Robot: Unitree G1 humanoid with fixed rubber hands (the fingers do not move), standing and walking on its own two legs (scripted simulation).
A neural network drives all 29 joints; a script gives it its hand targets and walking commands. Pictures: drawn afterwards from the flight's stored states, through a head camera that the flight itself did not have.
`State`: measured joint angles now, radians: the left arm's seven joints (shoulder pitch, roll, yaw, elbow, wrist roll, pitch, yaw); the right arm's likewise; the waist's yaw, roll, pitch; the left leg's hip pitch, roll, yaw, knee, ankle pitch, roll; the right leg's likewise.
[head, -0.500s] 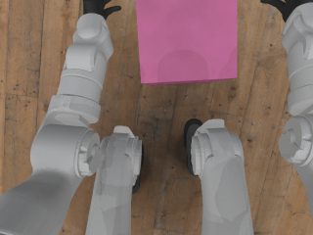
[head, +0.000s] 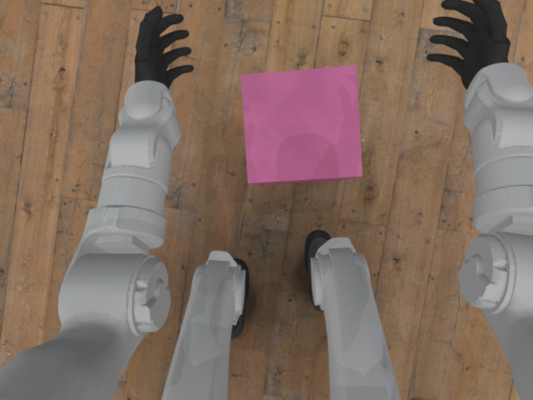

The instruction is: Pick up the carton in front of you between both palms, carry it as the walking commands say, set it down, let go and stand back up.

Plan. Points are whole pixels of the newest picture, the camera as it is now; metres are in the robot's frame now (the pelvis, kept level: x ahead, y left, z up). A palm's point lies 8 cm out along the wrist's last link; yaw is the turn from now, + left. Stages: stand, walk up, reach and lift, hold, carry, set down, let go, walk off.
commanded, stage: set down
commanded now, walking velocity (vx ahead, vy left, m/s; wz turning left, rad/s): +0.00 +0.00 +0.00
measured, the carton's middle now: (298, 136) +0.49 -0.08 -0.43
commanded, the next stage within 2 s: let go in 0.24 s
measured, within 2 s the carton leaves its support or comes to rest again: neither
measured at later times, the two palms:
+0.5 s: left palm (82, 95) +0.48 +0.13 +0.02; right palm out of the picture +0.45 -0.29 +0.01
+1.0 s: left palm out of the picture +0.33 +0.23 +0.13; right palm out of the picture +0.29 -0.23 +0.13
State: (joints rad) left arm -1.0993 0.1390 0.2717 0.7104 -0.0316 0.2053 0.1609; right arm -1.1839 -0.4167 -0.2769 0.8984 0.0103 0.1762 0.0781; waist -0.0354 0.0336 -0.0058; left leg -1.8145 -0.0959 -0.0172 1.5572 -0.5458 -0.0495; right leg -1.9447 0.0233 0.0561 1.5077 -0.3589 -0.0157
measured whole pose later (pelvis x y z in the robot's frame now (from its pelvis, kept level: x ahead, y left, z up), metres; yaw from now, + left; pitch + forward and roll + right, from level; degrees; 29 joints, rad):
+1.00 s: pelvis +0.11 +0.02 +0.21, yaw -4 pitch +14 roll -1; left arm 0.07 0.18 0.09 0.48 0.02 -0.01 -0.04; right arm 0.07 -0.20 -0.09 0.49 -0.01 0.00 0.07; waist 0.00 0.02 0.01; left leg -0.47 -0.04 -0.08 0.57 -0.34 0.01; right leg -0.56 0.02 0.03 0.53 -0.21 0.00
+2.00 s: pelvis +0.13 +0.01 +0.22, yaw -4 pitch +0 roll -1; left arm 0.15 0.32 0.04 0.84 0.04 0.00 0.03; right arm 0.21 -0.34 -0.05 0.73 -0.04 0.02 -0.02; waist 0.00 0.04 0.00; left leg -0.11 -0.03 -0.10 0.48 -0.37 0.01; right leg -0.22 0.03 0.02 0.49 -0.27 0.00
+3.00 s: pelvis +0.11 +0.00 +0.23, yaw -3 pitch -3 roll +0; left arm 0.11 0.36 0.02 1.04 0.02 -0.01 0.01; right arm 0.19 -0.39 -0.02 0.94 -0.02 0.00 -0.02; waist 0.01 0.03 0.03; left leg -0.05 -0.03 -0.10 0.37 -0.28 0.00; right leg -0.16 0.03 0.01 0.38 -0.18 -0.01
